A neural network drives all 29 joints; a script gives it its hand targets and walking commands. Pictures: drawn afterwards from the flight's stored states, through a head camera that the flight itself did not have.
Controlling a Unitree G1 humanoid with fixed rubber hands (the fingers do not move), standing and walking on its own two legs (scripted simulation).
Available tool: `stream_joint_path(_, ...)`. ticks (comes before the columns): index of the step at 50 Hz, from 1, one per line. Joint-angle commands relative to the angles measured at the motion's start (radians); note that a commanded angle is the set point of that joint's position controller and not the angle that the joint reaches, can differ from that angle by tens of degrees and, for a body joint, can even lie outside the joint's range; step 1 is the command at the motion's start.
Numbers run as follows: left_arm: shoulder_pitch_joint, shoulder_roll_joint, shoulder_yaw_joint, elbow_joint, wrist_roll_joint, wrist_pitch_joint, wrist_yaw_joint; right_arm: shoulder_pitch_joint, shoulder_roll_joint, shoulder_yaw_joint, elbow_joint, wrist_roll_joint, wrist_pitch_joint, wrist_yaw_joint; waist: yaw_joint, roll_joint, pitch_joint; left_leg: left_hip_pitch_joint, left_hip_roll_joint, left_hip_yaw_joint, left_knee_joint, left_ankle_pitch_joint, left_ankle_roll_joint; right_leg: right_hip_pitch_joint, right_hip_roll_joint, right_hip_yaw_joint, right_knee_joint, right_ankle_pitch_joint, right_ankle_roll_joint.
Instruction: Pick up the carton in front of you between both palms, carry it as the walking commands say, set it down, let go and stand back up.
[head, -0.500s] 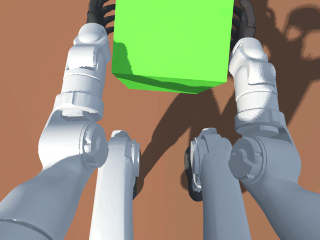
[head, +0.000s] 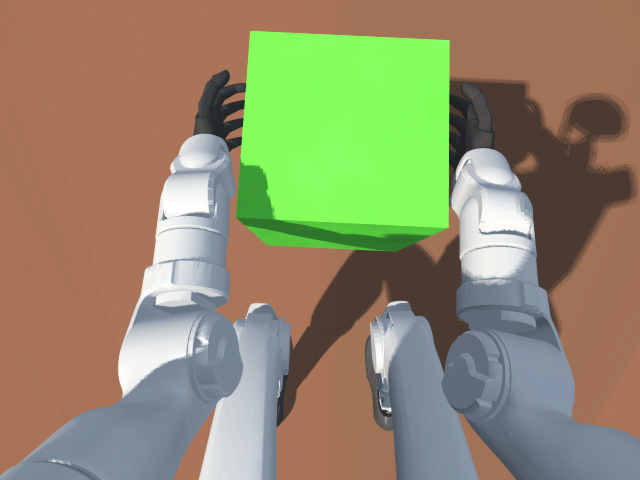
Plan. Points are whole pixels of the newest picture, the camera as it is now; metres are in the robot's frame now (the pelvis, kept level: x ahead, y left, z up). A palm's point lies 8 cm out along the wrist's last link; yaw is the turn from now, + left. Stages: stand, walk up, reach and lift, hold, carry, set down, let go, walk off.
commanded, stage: reach and lift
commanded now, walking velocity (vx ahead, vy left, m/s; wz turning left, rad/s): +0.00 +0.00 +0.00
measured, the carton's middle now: (339, 164) +0.48 -0.01 -0.12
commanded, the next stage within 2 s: hold in 2.00 s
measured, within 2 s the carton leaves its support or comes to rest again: neither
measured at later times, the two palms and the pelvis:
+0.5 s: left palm (150, 119) +0.43 +0.14 +0.11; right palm (563, 127) +0.42 -0.16 +0.12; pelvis +0.04 +0.00 +0.14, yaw +0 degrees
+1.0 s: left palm out of the picture +0.38 +0.15 +0.26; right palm out of the picture +0.38 -0.15 +0.26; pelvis +0.08 -0.01 +0.24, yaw +0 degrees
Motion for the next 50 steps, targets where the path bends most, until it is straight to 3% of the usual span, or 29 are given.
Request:
stream_joint_path(1, -0.583, -1.154, -0.565, 0.026, -0.196, -0.014, -0.259, -0.638, 1.039, 0.610, 0.051, 0.191, -0.014, 0.273, -0.028, 0.056, -1.019, 0.678, -0.124, 0.100, -0.220, 0.226, -0.005, 0.602, 0.134, -0.117, -0.208, 0.252, -0.019)
stream_joint_path(15, -0.311, -1.180, -0.544, 0.037, -0.131, -0.051, -0.240, -0.387, 1.080, 0.615, 0.086, 0.151, -0.050, 0.274, -0.004, 0.013, -0.762, 0.917, -0.114, 0.041, -0.490, 0.214, 0.012, 0.829, 0.129, -0.060, -0.476, 0.223, -0.030)
stream_joint_path(31, -0.023, -1.193, -0.642, -0.072, -0.126, -0.045, -0.263, -0.078, 1.117, 0.714, 0.001, 0.130, -0.045, 0.269, 0.010, -0.003, -0.533, 1.294, -0.082, -0.007, -0.815, 0.335, 0.026, 1.268, 0.093, 0.013, -0.808, 0.354, -0.044)
stream_joint_path(43, 0.195, -1.158, -0.709, -0.187, -0.146, 0.042, -0.270, 0.140, 1.090, 0.785, -0.107, 0.145, 0.037, 0.261, 0.022, -0.014, -0.300, 1.622, -0.060, -0.023, -1.077, 0.484, 0.030, 1.586, 0.067, 0.027, -1.075, 0.507, -0.037)
stream_joint_path(50, 0.259, -1.130, -0.723, -0.271, -0.162, 0.130, -0.275, 0.217, 1.072, 0.790, -0.166, 0.160, 0.123, 0.267, 0.027, -0.017, -0.120, 1.749, -0.045, -0.023, -1.217, 0.443, 0.028, 1.719, 0.054, 0.029, -1.217, 0.464, -0.040)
